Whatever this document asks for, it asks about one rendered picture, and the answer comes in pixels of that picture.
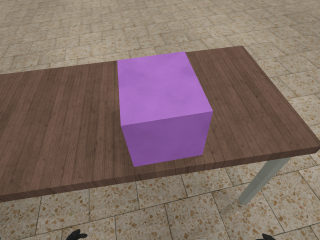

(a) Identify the carton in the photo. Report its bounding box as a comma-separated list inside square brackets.
[117, 51, 213, 167]

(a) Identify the table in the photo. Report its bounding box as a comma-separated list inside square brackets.
[0, 45, 320, 240]

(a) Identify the left robot hand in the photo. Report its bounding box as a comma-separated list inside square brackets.
[66, 229, 88, 240]

